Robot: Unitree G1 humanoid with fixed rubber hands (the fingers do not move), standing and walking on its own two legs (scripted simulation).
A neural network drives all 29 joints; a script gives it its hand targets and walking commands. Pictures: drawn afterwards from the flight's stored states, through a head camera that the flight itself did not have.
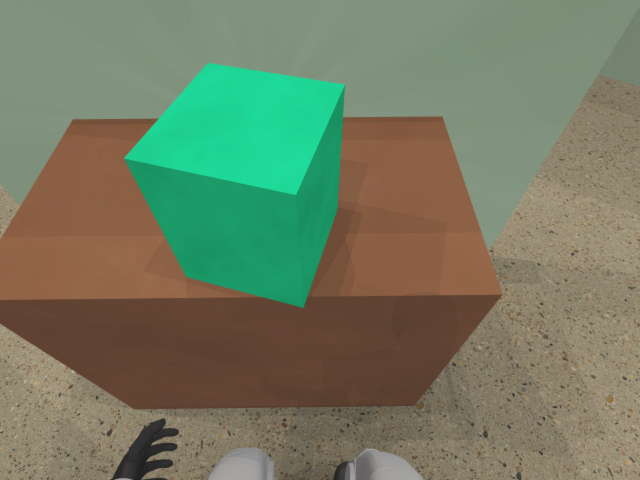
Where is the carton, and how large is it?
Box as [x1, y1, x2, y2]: [124, 63, 344, 307]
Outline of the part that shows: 207,63 126,155 124,159 186,276 303,307 337,208 344,84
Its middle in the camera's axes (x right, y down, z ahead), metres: -0.09 -0.08 +0.57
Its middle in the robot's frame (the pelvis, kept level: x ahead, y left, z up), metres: +0.48 +0.10 +0.06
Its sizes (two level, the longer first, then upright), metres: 0.210 0.200 0.250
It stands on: a pedestal, 0.69 m high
